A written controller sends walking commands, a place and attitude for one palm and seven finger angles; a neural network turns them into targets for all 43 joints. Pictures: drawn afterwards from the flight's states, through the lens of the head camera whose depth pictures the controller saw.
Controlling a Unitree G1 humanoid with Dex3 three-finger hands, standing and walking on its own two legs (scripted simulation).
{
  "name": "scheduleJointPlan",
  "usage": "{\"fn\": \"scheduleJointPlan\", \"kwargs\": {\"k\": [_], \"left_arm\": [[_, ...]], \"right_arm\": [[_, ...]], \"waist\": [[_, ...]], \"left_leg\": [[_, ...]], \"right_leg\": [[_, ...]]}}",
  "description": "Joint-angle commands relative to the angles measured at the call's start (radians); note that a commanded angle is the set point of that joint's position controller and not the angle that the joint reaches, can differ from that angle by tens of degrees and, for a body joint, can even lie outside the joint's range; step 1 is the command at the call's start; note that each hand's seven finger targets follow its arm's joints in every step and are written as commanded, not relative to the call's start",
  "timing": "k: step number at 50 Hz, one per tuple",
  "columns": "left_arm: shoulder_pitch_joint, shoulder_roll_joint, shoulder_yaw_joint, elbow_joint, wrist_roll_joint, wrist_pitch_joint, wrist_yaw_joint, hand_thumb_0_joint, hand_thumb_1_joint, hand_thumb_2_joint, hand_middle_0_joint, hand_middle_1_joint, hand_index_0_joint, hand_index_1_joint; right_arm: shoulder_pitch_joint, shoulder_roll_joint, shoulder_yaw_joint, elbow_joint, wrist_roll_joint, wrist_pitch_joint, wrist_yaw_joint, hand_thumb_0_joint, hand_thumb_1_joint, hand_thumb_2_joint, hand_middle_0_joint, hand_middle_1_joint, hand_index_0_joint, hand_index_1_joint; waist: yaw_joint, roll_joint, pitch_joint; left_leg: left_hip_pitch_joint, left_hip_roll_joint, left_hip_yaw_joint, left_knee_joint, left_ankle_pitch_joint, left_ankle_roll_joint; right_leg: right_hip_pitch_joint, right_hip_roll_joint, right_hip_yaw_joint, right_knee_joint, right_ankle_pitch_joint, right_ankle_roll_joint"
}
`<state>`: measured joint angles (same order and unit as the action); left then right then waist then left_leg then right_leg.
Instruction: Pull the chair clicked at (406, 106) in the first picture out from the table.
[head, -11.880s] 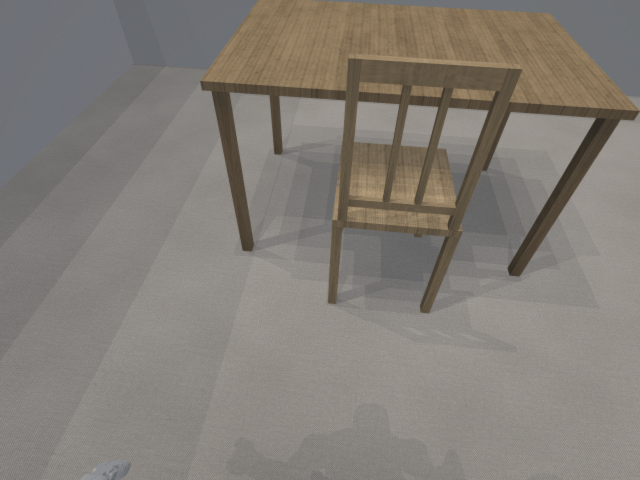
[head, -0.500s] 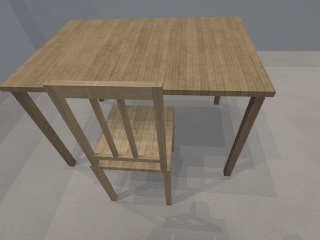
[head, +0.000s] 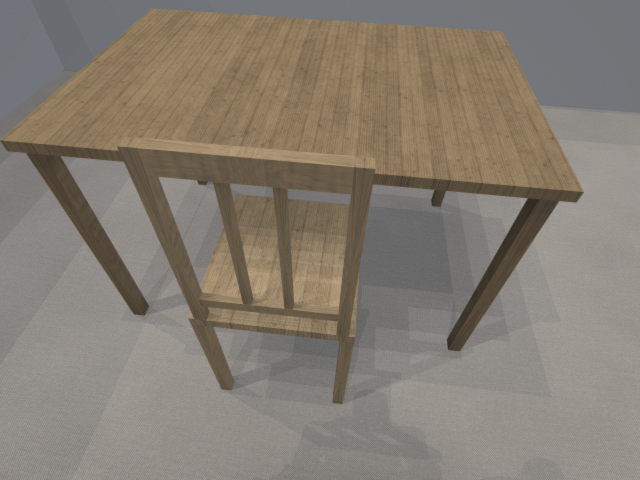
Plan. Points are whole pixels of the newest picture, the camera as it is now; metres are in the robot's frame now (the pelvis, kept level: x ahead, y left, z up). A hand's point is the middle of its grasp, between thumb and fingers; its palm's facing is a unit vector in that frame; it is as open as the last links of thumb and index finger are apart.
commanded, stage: come to a stop and stand still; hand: left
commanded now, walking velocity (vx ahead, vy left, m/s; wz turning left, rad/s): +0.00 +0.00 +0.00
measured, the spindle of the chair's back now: (236, 250) +0.49 +0.19 -0.06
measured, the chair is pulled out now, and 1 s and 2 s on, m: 0.00 0.00 0.00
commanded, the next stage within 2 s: look again from close up in 1.28 s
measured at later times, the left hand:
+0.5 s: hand out of the picture -0.03 +0.22 -0.17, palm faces -0.03 -0.98 -0.20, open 7.4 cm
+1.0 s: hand out of the picture -0.07 +0.15 -0.16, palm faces -0.01 -0.98 -0.18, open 7.4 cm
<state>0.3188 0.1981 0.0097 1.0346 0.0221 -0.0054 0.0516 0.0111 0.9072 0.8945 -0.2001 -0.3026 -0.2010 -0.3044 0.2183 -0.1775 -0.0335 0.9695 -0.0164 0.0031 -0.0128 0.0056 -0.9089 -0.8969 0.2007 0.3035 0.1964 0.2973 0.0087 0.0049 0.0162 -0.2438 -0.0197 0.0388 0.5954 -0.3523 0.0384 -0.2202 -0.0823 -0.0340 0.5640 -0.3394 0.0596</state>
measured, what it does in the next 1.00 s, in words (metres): shifts its weight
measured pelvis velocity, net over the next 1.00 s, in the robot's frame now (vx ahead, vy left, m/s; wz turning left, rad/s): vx -0.06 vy -0.01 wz -0.04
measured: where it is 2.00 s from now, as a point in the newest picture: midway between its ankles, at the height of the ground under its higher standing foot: outside the picture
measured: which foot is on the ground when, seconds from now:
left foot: down 0.00-1.00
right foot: down 0.00-1.00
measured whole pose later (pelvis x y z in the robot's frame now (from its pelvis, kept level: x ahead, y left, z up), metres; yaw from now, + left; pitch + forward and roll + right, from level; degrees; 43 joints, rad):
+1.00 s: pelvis -0.06 -0.01 +0.01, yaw -2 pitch -2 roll +1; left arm 0.34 0.11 -0.01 1.09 0.02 -0.01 0.03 0.01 0.91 0.89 -0.20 -0.30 -0.20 -0.30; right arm 0.28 -0.15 -0.02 1.10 0.00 0.01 -0.01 0.00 -0.91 -0.90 0.20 0.30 0.20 0.30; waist -0.01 0.01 0.04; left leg -0.24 -0.01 0.08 0.47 -0.21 0.03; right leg -0.25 -0.06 0.00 0.49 -0.21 0.04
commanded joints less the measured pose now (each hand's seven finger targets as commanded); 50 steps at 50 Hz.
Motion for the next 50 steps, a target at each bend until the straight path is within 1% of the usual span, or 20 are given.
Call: {"fn": "scheduleJointPlan", "kwargs": {"k": [1,3,4,5,6,7,10,11,14,15,16,20,22,25,31,37,41,44,47,50], "left_arm": [[0.06,0.082,0.011,-0.082,0.006,0.004,0.015,0.0,0.9,0.9,-0.2,-0.3,-0.2,-0.3],[0.054,0.081,0.014,-0.09,0.001,0.011,0.013,0.0,0.9,0.9,-0.2,-0.3,-0.2,-0.3],[0.05,0.083,0.014,-0.097,-0.001,0.013,0.012,0.0,0.9,0.9,-0.2,-0.3,-0.2,-0.3],[0.045,0.083,0.014,-0.101,-0.001,0.015,0.01,0.0,0.9,0.9,-0.2,-0.3,-0.2,-0.3],[0.046,0.081,0.01,-0.107,0.0,0.015,0.009,0.0,0.9,0.9,-0.2,-0.3,-0.2,-0.3],[0.052,0.083,0.012,-0.106,-0.003,0.015,0.007,0.0,0.9,0.9,-0.2,-0.3,-0.2,-0.3],[0.035,0.093,0.017,-0.111,-0.003,0.014,0.002,0.0,0.9,0.9,-0.2,-0.3,-0.2,-0.3],[0.036,0.09,0.014,-0.114,-0.003,0.016,0.001,0.0,0.9,0.9,-0.2,-0.3,-0.2,-0.3],[0.039,0.087,0.015,-0.106,-0.003,0.017,-0.002,0.0,0.9,0.9,-0.2,-0.3,-0.2,-0.3],[0.036,0.084,0.016,-0.103,-0.002,0.017,-0.003,0.0,0.9,0.9,-0.2,-0.3,-0.2,-0.3],[0.04,0.087,0.015,-0.101,-0.001,0.017,-0.005,0.0,0.9,0.9,-0.2,-0.3,-0.2,-0.3],[0.051,0.076,0.013,-0.077,-0.001,0.016,-0.008,0.0,0.9,0.9,-0.2,-0.3,-0.2,-0.3],[0.064,0.073,0.011,-0.064,-0.001,0.014,-0.009,0.0,0.9,0.9,-0.2,-0.3,-0.2,-0.3],[0.07,0.067,0.009,-0.042,-0.002,0.007,-0.009,0.0,0.9,0.9,-0.2,-0.3,-0.2,-0.3],[0.088,0.056,0.004,-0.003,-0.002,0.0,-0.009,0.0,0.9,0.9,-0.2,-0.3,-0.2,-0.3],[0.097,0.042,0.004,0.02,-0.002,-0.007,-0.008,0.0,0.9,0.9,-0.2,-0.3,-0.2,-0.3],[0.099,0.044,0.007,0.026,-0.003,-0.011,-0.007,0.0,0.9,0.9,-0.2,-0.3,-0.2,-0.3],[0.089,0.037,0.009,0.025,-0.005,-0.014,-0.006,0.0,0.9,0.9,-0.2,-0.3,-0.2,-0.3],[0.085,0.037,0.011,0.024,-0.003,-0.013,-0.006,0.0,0.9,0.9,-0.2,-0.3,-0.2,-0.3],[0.082,0.032,0.013,0.025,-0.004,-0.015,-0.006,0.0,0.9,0.9,-0.2,-0.3,-0.2,-0.3]], "right_arm": [[0.073,-0.144,-0.021,-0.05,-0.003,-0.023,-0.018,0.0,-0.9,-0.9,0.2,0.3,0.2,0.3],[0.059,-0.151,-0.024,-0.058,-0.003,-0.021,-0.021,0.0,-0.9,-0.9,0.2,0.3,0.2,0.3],[0.053,-0.15,-0.022,-0.061,-0.003,-0.02,-0.023,0.0,-0.9,-0.9,0.2,0.3,0.2,0.3],[0.054,-0.151,-0.023,-0.062,-0.004,-0.02,-0.023,0.0,-0.9,-0.9,0.2,0.3,0.2,0.3],[0.049,-0.147,-0.016,-0.064,-0.004,-0.021,-0.022,0.0,-0.9,-0.9,0.2,0.3,0.2,0.3],[0.04,-0.144,-0.016,-0.064,-0.004,-0.023,-0.021,0.0,-0.9,-0.9,0.2,0.3,0.2,0.3],[0.033,-0.14,-0.015,-0.063,-0.003,-0.022,-0.02,0.0,-0.9,-0.9,0.2,0.3,0.2,0.3],[0.036,-0.138,-0.013,-0.06,-0.003,-0.023,-0.019,0.0,-0.9,-0.9,0.2,0.3,0.2,0.3],[0.033,-0.138,-0.013,-0.05,-0.002,-0.021,-0.016,0.0,-0.9,-0.9,0.2,0.3,0.2,0.3],[0.035,-0.14,-0.014,-0.046,-0.002,-0.021,-0.016,0.0,-0.9,-0.9,0.2,0.3,0.2,0.3],[0.034,-0.137,-0.012,-0.04,0.0,-0.021,-0.015,0.0,-0.9,-0.9,0.2,0.3,0.2,0.3],[0.045,-0.135,-0.01,-0.016,0.002,-0.019,-0.012,0.0,-0.9,-0.9,0.2,0.3,0.2,0.3],[0.048,-0.129,-0.009,-0.004,0.002,-0.018,-0.01,0.0,-0.9,-0.9,0.2,0.3,0.2,0.3],[0.068,-0.122,-0.008,0.018,0.004,-0.017,-0.008,0.0,-0.9,-0.9,0.2,0.3,0.2,0.3],[0.091,-0.108,-0.005,0.059,0.008,-0.01,-0.004,0.0,-0.9,-0.9,0.2,0.3,0.2,0.3],[0.113,-0.084,-0.005,0.084,0.01,-0.006,-0.002,0.0,-0.9,-0.9,0.2,0.3,0.2,0.3],[0.117,-0.069,-0.006,0.095,0.011,-0.002,-0.001,0.0,-0.9,-0.9,0.2,0.3,0.2,0.3],[0.132,-0.054,-0.003,0.104,0.009,-0.004,-0.003,0.0,-0.9,-0.9,0.2,0.3,0.2,0.3],[0.127,-0.049,-0.003,0.106,0.008,-0.002,-0.002,0.0,-0.9,-0.9,0.2,0.3,0.2,0.3],[0.129,-0.043,-0.001,0.11,0.007,-0.002,-0.002,0.0,-0.9,-0.9,0.2,0.3,0.2,0.3]], "waist": [[-0.002,0.051,-0.014],[-0.002,0.111,0.02],[0.001,0.112,0.028],[-0.001,0.103,0.024],[0.007,0.091,0.03],[0.008,0.089,0.014],[0.003,0.065,0.023],[0.004,0.063,0.021],[0.003,0.042,0.046],[0.0,0.052,0.053],[0.005,0.033,0.055],[0.002,0.055,0.078],[0.003,0.035,0.077],[-0.004,0.038,0.067],[-0.006,0.003,0.092],[-0.012,-0.013,0.092],[-0.015,-0.06,0.093],[-0.022,-0.052,0.075],[-0.021,-0.031,0.089],[-0.022,-0.038,0.098]], "left_leg": [[0.042,0.163,-0.137,-0.09,0.69,0.026],[0.025,0.173,-0.155,-0.127,0.68,0.035],[0.016,0.175,-0.159,-0.139,0.658,0.039],[0.025,0.174,-0.16,-0.147,0.65,0.04],[0.022,0.173,-0.16,-0.155,0.632,0.044],[0.032,0.167,-0.157,-0.162,0.581,0.04],[0.016,0.149,-0.147,-0.189,0.466,0.023],[0.025,0.151,-0.147,-0.203,0.455,0.02],[0.002,0.15,-0.152,-0.249,0.295,0.013],[0.0,0.15,-0.153,-0.264,0.269,0.008],[-0.004,0.151,-0.152,-0.272,0.239,0.012],[-0.025,0.149,-0.155,-0.325,0.102,0.002],[-0.028,0.142,-0.149,-0.334,0.043,0.006],[-0.014,0.133,-0.142,-0.34,0.029,0.004],[-0.027,0.123,-0.127,-0.342,-0.032,0.007],[-0.031,0.108,-0.107,-0.309,-0.029,0.003],[-0.019,0.093,-0.083,-0.264,-0.016,-0.004],[0.0,0.087,-0.073,-0.241,0.03,-0.008],[-0.011,0.09,-0.074,-0.247,0.007,-0.012],[-0.016,0.089,-0.072,-0.242,0.016,-0.015]], "right_leg": [[-0.022,0.014,-0.01,0.003,0.18,-0.063],[-0.044,0.027,-0.021,0.013,0.091,-0.056],[-0.045,0.028,-0.019,0.014,0.077,-0.056],[-0.048,0.03,-0.02,0.021,0.072,-0.055],[-0.04,0.03,-0.01,0.01,0.061,-0.057],[-0.034,0.023,-0.005,0.001,0.076,-0.057],[-0.024,0.014,0.001,-0.014,0.129,-0.055],[-0.022,0.015,0.004,-0.017,0.116,-0.057],[-0.024,0.006,0.012,-0.037,0.104,-0.053],[-0.028,0.005,0.014,-0.038,0.108,-0.052],[-0.019,0.003,0.016,-0.049,0.105,-0.053],[-0.02,-0.006,0.022,-0.066,0.11,-0.05],[-0.011,-0.011,0.028,-0.086,0.113,-0.053],[-0.009,-0.016,0.035,-0.102,0.13,-0.055],[-0.023,-0.017,0.046,-0.135,0.111,-0.057],[-0.049,-0.021,0.07,-0.163,0.081,-0.061],[-0.086,-0.028,0.096,-0.199,0.014,-0.064],[-0.1,-0.034,0.11,-0.202,0.016,-0.07],[-0.115,-0.027,0.109,-0.207,-0.01,-0.069],[-0.125,-0.026,0.115,-0.211,-0.02,-0.072]]}}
